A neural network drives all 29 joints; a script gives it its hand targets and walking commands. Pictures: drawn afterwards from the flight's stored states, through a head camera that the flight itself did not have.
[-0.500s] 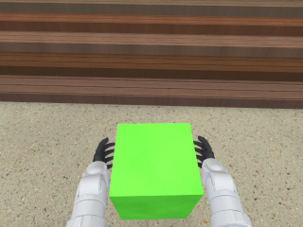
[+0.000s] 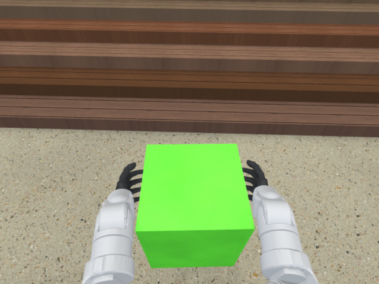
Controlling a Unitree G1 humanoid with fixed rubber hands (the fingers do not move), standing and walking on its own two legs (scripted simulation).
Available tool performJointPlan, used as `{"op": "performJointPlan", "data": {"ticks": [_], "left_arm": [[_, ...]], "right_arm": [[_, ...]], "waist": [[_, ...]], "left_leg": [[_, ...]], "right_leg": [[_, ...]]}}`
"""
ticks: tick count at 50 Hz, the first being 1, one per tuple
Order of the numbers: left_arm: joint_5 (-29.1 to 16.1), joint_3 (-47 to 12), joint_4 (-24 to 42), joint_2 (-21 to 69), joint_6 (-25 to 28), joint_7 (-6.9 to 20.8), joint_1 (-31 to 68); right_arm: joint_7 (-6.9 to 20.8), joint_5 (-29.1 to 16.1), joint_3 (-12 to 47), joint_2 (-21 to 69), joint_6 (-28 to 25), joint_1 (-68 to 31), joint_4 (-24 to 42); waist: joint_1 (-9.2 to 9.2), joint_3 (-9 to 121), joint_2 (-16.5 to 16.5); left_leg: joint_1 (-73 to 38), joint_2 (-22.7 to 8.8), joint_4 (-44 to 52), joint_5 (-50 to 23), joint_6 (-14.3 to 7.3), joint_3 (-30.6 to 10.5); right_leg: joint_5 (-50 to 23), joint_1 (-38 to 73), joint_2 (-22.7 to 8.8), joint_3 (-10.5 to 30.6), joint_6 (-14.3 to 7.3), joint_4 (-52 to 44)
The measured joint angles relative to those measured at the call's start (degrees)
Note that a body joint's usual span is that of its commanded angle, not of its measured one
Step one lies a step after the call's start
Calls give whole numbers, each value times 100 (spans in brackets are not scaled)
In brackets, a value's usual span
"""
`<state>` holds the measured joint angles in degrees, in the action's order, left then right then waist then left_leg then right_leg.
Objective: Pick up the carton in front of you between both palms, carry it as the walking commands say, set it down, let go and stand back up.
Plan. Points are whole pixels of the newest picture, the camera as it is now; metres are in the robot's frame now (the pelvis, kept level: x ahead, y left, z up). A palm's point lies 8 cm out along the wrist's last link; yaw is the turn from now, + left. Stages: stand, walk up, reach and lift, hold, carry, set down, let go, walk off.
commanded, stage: reach and lift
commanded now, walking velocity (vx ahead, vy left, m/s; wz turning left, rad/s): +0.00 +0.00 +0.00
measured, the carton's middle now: (192, 208) +0.30 +0.00 -0.04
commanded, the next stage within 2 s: hold in 0.56 s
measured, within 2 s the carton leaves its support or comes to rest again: neither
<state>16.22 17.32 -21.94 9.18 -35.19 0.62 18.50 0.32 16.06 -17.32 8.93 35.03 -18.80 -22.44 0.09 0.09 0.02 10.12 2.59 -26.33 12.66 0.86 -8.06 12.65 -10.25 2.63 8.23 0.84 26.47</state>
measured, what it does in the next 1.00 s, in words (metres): stands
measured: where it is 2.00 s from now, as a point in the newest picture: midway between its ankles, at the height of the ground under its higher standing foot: outside the picture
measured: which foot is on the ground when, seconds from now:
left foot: down 0.00-1.00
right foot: down 0.00-1.00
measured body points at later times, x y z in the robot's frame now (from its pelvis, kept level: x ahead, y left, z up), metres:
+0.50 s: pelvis +0.02 +0.00 +0.01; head -0.02 +0.00 +0.45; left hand +0.31 +0.15 +0.03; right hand +0.32 -0.15 +0.03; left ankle +0.02 +0.13 -0.74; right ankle +0.02 -0.13 -0.74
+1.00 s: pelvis +0.01 +0.00 +0.01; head -0.04 +0.00 +0.45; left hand +0.31 +0.15 +0.05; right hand +0.31 -0.15 +0.05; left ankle +0.02 +0.13 -0.74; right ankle +0.02 -0.13 -0.74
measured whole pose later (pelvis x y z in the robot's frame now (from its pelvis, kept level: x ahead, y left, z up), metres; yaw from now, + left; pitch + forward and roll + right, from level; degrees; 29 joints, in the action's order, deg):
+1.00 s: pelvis +0.01 +0.00 +0.01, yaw +0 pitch -7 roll +0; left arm 15.2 13.7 -13.6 8.9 -43.3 0.7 15.8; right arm 0.5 15.2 -14.0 8.9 43.1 -15.9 -13.8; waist 0.1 -0.9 0.0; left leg 3.3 2.1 -21.5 11.1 0.7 -7.8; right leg 11.1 -3.3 2.2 7.8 0.7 21.4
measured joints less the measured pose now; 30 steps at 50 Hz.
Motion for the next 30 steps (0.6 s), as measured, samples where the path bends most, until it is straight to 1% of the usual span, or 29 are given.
{"op": "performJointPlan", "data": {"ticks": [18, 30], "left_arm": [[-103, -398, 499, -65, -287, -19, -423], [-164, -513, 746, -86, -484, -35, -521]], "right_arm": [[-19, -89, 376, -38, 290, 439, 527], [-28, -143, 488, -58, 486, 535, 772]], "waist": [[-7, 39, 3], [-4, 27, 0]], "left_leg": [[-431, -30, 410, -54, -23, 13], [-572, -40, 520, -95, -25, 13]], "right_leg": [[-55, 434, -39, -11, -15, -415], [-96, 577, -47, -23, -21, -528]]}}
